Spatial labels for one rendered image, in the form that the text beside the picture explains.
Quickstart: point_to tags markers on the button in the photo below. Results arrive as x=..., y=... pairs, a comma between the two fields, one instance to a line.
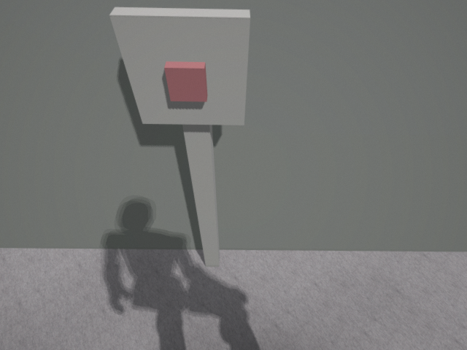
x=187, y=81

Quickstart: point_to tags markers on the panel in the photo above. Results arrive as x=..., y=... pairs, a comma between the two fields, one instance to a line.
x=148, y=38

